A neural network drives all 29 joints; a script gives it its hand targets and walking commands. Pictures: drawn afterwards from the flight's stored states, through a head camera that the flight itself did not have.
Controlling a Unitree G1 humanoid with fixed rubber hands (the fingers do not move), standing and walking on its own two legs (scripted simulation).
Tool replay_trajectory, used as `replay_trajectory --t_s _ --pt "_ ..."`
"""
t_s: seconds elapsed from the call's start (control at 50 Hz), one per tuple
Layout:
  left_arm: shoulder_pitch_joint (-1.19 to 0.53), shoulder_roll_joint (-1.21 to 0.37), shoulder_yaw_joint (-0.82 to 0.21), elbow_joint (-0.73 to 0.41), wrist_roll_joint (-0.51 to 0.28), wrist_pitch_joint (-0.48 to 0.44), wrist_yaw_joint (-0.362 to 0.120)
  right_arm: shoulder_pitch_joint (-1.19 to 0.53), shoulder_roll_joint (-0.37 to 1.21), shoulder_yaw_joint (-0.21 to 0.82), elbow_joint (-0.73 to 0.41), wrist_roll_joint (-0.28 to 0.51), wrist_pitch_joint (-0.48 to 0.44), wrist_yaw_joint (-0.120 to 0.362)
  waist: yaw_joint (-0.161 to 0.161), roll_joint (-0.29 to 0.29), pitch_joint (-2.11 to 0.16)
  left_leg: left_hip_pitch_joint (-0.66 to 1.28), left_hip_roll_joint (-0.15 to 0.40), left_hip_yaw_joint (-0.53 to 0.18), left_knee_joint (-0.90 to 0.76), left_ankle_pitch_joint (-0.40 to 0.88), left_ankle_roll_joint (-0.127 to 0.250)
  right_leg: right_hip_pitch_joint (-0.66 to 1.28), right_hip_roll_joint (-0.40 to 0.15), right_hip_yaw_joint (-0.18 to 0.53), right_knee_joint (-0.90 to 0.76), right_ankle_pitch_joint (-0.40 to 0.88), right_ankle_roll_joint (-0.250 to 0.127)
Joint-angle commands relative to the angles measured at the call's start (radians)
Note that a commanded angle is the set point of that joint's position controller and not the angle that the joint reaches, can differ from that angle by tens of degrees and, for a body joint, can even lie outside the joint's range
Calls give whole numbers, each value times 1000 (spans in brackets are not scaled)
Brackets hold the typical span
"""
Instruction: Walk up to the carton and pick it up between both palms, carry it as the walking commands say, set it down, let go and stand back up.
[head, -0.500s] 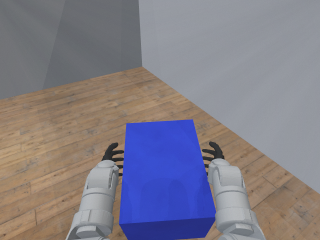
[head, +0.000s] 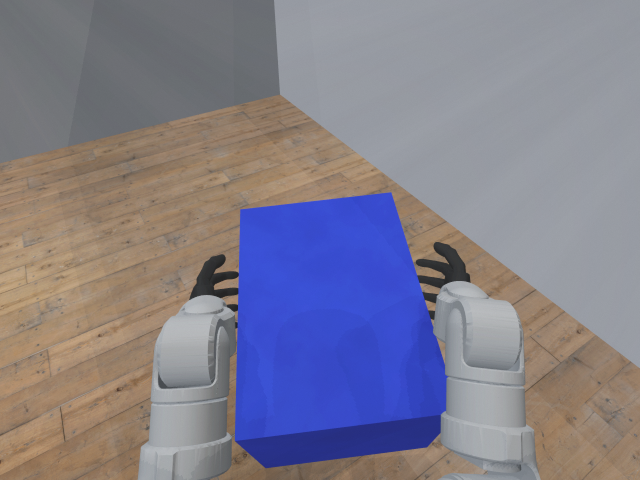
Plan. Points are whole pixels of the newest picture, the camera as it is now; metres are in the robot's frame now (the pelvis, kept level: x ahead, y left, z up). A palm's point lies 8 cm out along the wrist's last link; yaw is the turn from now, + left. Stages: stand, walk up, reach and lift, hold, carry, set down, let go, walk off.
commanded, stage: carry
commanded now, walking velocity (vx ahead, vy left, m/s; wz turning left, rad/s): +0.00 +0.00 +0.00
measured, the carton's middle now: (330, 324) +0.32 +0.00 +0.03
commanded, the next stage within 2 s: none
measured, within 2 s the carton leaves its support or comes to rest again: neither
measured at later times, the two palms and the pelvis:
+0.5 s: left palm (211, 321) +0.27 +0.14 +0.11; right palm (466, 310) +0.28 -0.15 +0.12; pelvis -0.01 -0.01 +0.00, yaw +0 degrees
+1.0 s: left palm (209, 327) +0.26 +0.14 +0.11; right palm (467, 316) +0.27 -0.15 +0.12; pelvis -0.02 -0.01 +0.00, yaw +0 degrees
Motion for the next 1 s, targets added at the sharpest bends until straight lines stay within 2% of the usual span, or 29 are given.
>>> replay_trajectory --t_s 0.0,0.06,0.12,0.14,0.16,0.18,0.2,0.28,0.3,0.32,0.34,0.4,0.48,0.5,0.54,0.58,0.62,0.66,0.68,0.7,0.72,0.74,0.76,0.78,0.86,0.9,0.94,0.96,0.98 --pt "-540 -1029 -595 -276 -508 -12 -235 -337 1043 660 -138 502 -6 220 -10 -22 -393 65 132 -18 5 579 31 122 -121 31 -5 604 -31" --pt "-539 -1010 -594 -306 -511 0 -223 -292 1032 638 -115 492 12 216 -12 13 -425 104 117 -5 11 556 20 116 -131 41 -6 624 -29" --pt "-489 -1010 -581 -245 -499 14 -223 -284 1019 638 -109 487 19 213 -12 -4 -382 80 117 -8 7 542 23 93 -135 38 -24 615 -26" --pt "-538 -1012 -591 -280 -512 12 -225 -313 1039 648 -117 488 20 209 -12 -39 -393 65 111 -3 14 478 23 116 -142 48 -22 648 -33" --pt "-552 -1028 -590 -280 -514 11 -225 -322 1048 645 -117 497 18 210 -13 -19 -378 62 110 2 -3 486 18 116 -137 41 -18 644 -34" --pt "-544 -1027 -587 -266 -512 16 -228 -319 1041 651 -126 495 19 213 -14 -28 -387 59 118 -11 -1 478 17 123 -140 41 -19 621 -36" --pt "-513 -1041 -584 -250 -500 20 -226 -336 1041 654 -142 504 20 215 -11 17 -387 56 111 -14 -10 476 22 114 -139 44 -16 574 -35" --pt "-579 -1026 -581 -291 -512 16 -230 -337 1050 645 -119 489 29 217 -15 -21 -338 45 114 -30 -36 364 19 55 -132 54 -54 426 -35" --pt "-553 -1031 -575 -250 -497 25 -226 -322 1044 637 -93 489 33 220 -14 15 -332 45 106 -20 -46 321 13 55 -139 54 -61 409 -33" --pt "-566 -1039 -574 -251 -508 25 -231 -326 1050 636 -98 485 33 218 -15 -19 -320 35 109 -26 -60 317 13 58 -134 56 -68 412 -35" --pt "-539 -1011 -564 -218 -494 35 -230 -312 1025 621 -69 477 39 219 -13 8 -307 31 110 -34 -58 337 13 42 -128 52 -62 382 -38" --pt "-595 -1049 -578 -252 -506 25 -233 -363 1059 637 -93 489 32 225 -11 7 -320 51 115 -46 -62 365 19 28 -114 54 -60 323 -38" --pt "-573 -1054 -589 -254 -506 24 -239 -357 1051 639 -114 491 26 231 -12 25 -327 53 107 -31 -45 379 16 43 -121 46 -42 388 -33" --pt "-567 -1036 -565 -230 -500 27 -243 -366 1050 644 -97 492 31 230 -13 -28 -302 24 108 -39 -50 340 15 40 -119 52 -57 374 -35" --pt "-595 -1033 -570 -246 -504 25 -240 -344 1061 632 -62 484 35 230 -12 -35 -304 37 108 -43 -49 323 23 34 -116 61 -62 359 -40" --pt "-589 -1034 -573 -237 -508 24 -245 -333 1049 625 -67 472 34 230 -13 -9 -286 32 101 -42 -46 316 21 11 -122 75 -67 397 -46" --pt "-581 -1041 -580 -266 -507 16 -246 -339 1063 638 -84 492 22 237 -12 20 -330 60 109 -48 -57 369 23 48 -115 52 -52 372 -41" --pt "-613 -1029 -575 -259 -506 18 -251 -346 1062 635 -69 478 26 237 -11 -31 -293 30 105 -52 -51 318 30 16 -113 67 -72 316 -43" --pt "-594 -1054 -581 -245 -504 18 -252 -365 1065 645 -92 485 21 239 -11 3 -297 44 105 -47 -66 301 26 13 -111 66 -67 283 -41" --pt "-641 -1053 -580 -262 -512 8 -254 -398 1070 640 -91 487 14 240 -11 -16 -292 31 102 -47 -74 266 21 22 -114 62 -71 271 -45" --pt "-626 -1063 -587 -266 -509 14 -251 -379 1078 640 -90 489 19 241 -9 34 -295 29 101 -54 -82 287 28 13 -114 59 -62 236 -41" --pt "-627 -1042 -574 -252 -507 20 -250 -363 1067 629 -64 482 30 239 -9 -6 -269 12 104 -57 -86 288 25 10 -104 59 -69 227 -42" --pt "-617 -1050 -593 -267 -508 17 -248 -335 1067 629 -67 476 23 242 -10 43 -303 40 101 -55 -75 299 26 18 -111 66 -59 268 -43" --pt "-583 -1043 -567 -217 -490 24 -251 -365 1056 637 -70 480 26 242 -10 -4 -265 15 94 -38 -65 269 24 7 -113 67 -79 288 -42" --pt "-604 -1059 -578 -238 -504 10 -261 -388 1067 648 -96 482 14 243 -11 16 -289 53 89 -42 -51 310 33 2 -118 67 -66 334 -45" --pt "-604 -1036 -561 -216 -497 22 -257 -343 1062 617 -37 467 30 241 -12 -18 -261 9 81 -39 -43 248 30 -5 -122 82 -79 321 -48" --pt "-567 -1047 -545 -190 -489 17 -262 -396 1051 650 -97 483 19 239 -13 -63 -267 21 76 -22 -24 223 27 -6 -123 88 -93 366 -51" --pt "-608 -1059 -574 -237 -512 11 -261 -369 1064 633 -83 477 17 242 -13 -11 -282 43 78 -30 -28 246 25 -23 -128 96 -83 350 -58" --pt "-629 -1044 -566 -241 -512 6 -262 -384 1075 637 -73 484 12 242 -13 -31 -265 21 83 -39 -44 233 26 -3 -117 87 -88 338 -58"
